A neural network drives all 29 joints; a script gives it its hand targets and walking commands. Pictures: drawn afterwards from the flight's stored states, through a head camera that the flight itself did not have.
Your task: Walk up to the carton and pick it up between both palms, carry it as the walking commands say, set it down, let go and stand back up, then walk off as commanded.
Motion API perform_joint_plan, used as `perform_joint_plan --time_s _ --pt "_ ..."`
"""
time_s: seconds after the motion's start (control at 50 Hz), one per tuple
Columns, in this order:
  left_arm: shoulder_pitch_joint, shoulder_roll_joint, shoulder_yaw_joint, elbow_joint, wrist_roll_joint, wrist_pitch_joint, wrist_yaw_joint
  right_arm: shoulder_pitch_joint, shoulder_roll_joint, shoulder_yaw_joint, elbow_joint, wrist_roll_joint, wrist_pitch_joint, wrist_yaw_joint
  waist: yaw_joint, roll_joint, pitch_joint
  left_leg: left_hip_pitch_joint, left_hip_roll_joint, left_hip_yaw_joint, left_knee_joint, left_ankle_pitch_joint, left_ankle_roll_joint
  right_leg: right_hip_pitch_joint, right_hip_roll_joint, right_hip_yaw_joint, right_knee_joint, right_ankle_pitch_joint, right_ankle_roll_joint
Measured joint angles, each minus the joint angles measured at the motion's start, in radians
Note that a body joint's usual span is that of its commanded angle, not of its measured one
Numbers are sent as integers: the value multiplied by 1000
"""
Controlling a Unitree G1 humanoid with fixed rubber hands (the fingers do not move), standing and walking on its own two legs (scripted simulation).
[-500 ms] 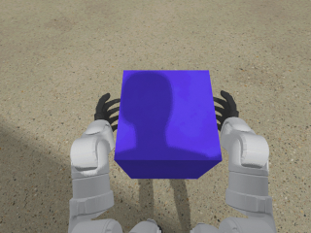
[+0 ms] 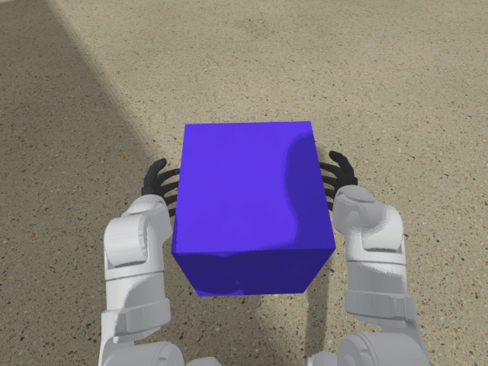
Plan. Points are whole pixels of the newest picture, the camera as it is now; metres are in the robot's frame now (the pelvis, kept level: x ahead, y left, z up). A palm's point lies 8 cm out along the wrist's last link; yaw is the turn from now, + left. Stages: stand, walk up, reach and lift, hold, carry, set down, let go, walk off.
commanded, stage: carry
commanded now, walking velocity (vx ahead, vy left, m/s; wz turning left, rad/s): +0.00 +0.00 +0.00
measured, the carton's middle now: (249, 216) +0.35 +0.03 +0.02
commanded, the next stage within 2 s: none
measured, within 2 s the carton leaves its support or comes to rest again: neither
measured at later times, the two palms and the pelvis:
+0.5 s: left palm (137, 203) +0.29 +0.18 +0.14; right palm (351, 195) +0.32 -0.11 +0.14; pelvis -0.03 +0.02 +0.02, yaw +4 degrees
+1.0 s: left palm (135, 209) +0.28 +0.18 +0.13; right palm (350, 204) +0.31 -0.11 +0.13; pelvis -0.03 +0.02 +0.02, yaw +4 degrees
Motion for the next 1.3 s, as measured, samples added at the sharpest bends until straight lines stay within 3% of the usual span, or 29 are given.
perform_joint_plan --time_s 0.06,0.12,0.16,0.2,0.24,0.28,0.34,0.4,0.56,0.72,1.06,1.3 --pt "-20 4 -10 21 -9 -13 1 20 9 -16 -26 -4 -13 2 25 13 20 -8 -10 -17 -25 29 8 -31 63 16 -29 51 -25" --pt "-39 2 -18 13 -17 -32 2 28 6 -19 -70 1 -23 1 24 28 28 -21 -21 -26 -39 50 17 -16 105 19 -166 75 -51" --pt "-50 -1 -20 10 -20 -39 2 27 -1 -18 -91 5 -21 0 13 40 23 -32 -26 -30 -38 56 19 25 127 12 -302 113 -71" --pt "-65 -7 -19 20 -16 -41 3 18 -17 -17 -94 12 -12 -2 1 55 14 -43 -30 -33 -21 53 19 95 141 -9 -480 254 -99" --pt "-70 -26 -14 41 -1 -50 4 9 -47 -11 -77 27 -3 -1 -17 89 12 -37 -23 -43 -20 55 14 112 150 -23 -511 335 -148" --pt "-67 -45 -6 59 20 -44 7 10 -69 -5 -49 44 9 0 -42 86 1 -16 -26 -33 -47 35 12 126 138 -25 -522 327 -162" --pt "-44 -66 -3 58 46 -30 7 10 -87 1 -24 60 31 0 -76 74 -24 24 -25 -8 -126 118 16 154 124 -28 -562 336 -152" --pt "-37 -65 0 62 54 -17 8 -10 -90 1 9 61 42 0 -87 65 -48 40 -26 -1 -148 131 29 170 125 -24 -590 354 -143" --pt "-49 -29 -1 105 43 22 8 -27 -74 1 70 34 58 2 -49 43 -103 69 -27 1 -202 153 29 201 129 -26 -650 390 -143" --pt "-52 -10 -10 128 29 37 6 -1 -53 -4 61 12 66 2 -21 40 -107 73 -28 -2 -221 170 29 206 129 -30 -666 404 -144" --pt "-55 -40 2 98 45 14 4 1 -57 -16 23 26 53 3 -47 49 -77 54 -13 -4 -220 175 15 186 142 -31 -668 407 -158" --pt "-36 -48 3 75 48 12 3 12 -52 -13 11 27 49 4 -46 51 -81 57 2 -10 -212 161 -1 193 156 -37 -666 393 -171"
